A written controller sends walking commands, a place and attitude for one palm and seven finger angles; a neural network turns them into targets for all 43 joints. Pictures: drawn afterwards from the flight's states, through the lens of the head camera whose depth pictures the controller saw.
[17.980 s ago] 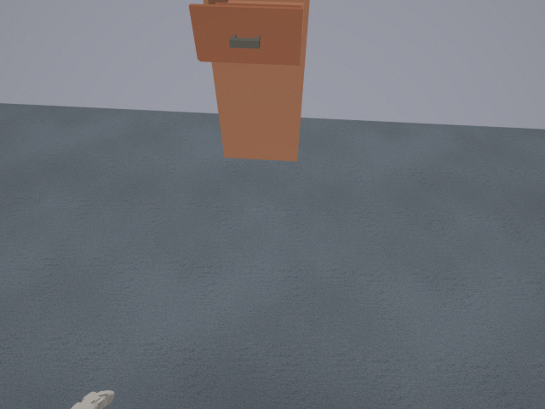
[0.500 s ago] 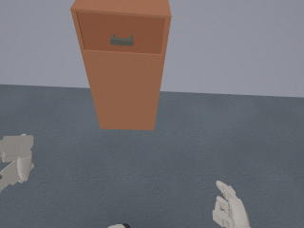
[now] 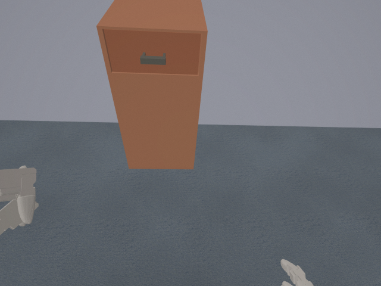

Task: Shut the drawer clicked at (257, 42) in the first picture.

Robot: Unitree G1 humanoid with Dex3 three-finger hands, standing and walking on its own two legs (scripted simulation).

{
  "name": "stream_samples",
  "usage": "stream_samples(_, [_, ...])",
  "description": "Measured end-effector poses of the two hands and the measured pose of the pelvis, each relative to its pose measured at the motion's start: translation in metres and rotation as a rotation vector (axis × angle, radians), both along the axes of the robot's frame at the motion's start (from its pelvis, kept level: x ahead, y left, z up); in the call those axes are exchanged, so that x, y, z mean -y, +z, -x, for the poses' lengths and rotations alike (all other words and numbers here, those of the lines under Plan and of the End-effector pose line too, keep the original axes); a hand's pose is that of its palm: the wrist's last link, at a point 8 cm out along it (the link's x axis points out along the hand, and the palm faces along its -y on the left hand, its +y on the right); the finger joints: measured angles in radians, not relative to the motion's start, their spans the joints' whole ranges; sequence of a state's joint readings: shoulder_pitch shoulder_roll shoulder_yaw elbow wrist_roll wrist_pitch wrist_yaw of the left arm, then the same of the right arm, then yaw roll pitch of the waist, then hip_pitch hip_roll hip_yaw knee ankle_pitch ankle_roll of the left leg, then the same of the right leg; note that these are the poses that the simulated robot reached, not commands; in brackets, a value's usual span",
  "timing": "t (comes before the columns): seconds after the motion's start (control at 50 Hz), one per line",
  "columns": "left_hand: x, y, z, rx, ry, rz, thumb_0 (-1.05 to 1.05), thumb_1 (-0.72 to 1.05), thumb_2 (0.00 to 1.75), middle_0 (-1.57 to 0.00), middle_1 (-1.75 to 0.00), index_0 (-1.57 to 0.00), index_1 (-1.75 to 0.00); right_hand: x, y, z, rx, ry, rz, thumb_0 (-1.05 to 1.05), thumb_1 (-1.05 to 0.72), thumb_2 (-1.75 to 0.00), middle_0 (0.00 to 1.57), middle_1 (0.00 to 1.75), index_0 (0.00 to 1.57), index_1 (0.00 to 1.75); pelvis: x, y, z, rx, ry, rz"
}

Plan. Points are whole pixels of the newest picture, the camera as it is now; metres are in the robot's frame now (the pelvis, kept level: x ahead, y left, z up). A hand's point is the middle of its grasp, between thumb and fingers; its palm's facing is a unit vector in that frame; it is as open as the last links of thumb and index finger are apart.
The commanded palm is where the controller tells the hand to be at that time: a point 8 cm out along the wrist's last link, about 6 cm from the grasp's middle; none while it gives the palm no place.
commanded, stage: stop stepping back and stand still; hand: left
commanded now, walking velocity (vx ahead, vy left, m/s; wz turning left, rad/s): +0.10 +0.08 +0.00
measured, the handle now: (153, 57) +0.94 +0.18 +0.03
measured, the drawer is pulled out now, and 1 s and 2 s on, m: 0.00 0.00 0.00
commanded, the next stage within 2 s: let the arm hang, fingers relaxed in 0.82 s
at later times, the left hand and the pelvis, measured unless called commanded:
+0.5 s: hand (18, 195) +0.20 +0.26 +0.18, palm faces +0.40 -0.77 -0.50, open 3.2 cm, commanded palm +0.14 +0.30 +0.19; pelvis +0.03 +0.01 +0.01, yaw +3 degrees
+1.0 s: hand (30, 215) +0.22 +0.30 +0.08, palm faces +0.22 -0.83 -0.50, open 3.1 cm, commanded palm none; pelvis +0.03 +0.04 +0.01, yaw +3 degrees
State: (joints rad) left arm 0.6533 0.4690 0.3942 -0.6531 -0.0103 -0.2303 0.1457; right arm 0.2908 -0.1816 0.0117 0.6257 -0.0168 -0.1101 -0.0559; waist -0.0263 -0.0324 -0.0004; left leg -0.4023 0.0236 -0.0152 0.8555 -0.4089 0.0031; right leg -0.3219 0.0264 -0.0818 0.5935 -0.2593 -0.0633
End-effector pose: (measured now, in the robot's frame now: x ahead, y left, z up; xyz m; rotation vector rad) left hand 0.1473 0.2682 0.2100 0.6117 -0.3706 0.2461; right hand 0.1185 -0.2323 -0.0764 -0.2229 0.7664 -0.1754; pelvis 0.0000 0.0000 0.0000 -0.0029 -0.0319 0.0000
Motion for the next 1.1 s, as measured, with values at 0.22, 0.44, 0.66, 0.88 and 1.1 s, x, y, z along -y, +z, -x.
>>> stream_samples(0.22, [-0.032,-0.028,0.004,-0.050,0.147,0.151,0.01,0.89,0.90,-1.41,-1.60,-1.40,-1.60,-0.002,0.011,-0.026,0.030,0.035,0.078,0.01,-0.90,-0.90,0.20,0.30,0.20,0.30,-0.016,0.004,-0.007,-0.008,0.028,0.000])
stream_samples(0.44, [-0.024,-0.001,-0.011,-0.046,0.125,0.029,0.01,0.89,0.90,-1.41,-1.60,-1.40,-1.60,-0.034,0.008,-0.072,0.065,0.118,-0.055,0.01,-0.90,-0.90,0.20,0.30,0.20,0.30,-0.009,0.008,-0.021,-0.017,0.054,0.005])
stream_samples(0.66, [-0.044,-0.029,-0.027,-0.189,0.173,0.122,0.01,0.89,0.90,-1.41,-1.60,-1.40,-1.60,-0.034,0.016,-0.086,0.026,0.086,0.007,0.01,-0.90,-0.90,0.20,0.30,0.20,0.30,-0.026,0.016,-0.035,-0.026,0.039,-0.003])
stream_samples(0.88, [-0.048,-0.016,-0.033,-0.149,0.114,0.087,0.01,0.89,0.90,-1.41,-1.60,-1.40,-1.60,-0.041,0.026,-0.093,0.066,0.068,0.004,0.01,-0.90,-0.90,0.20,0.30,0.20,0.30,-0.034,0.018,-0.034,-0.034,0.030,0.007])
stream_samples(1.1, [-0.061,-0.244,-0.001,-1.056,0.302,0.362,0.00,0.90,0.90,-1.29,-1.50,-1.29,-1.50,-0.027,-0.025,-0.052,-0.148,0.105,-0.033,0.01,-0.90,-0.90,0.20,0.30,0.20,0.30,-0.044,0.007,-0.017,-0.047,0.057,-0.003])
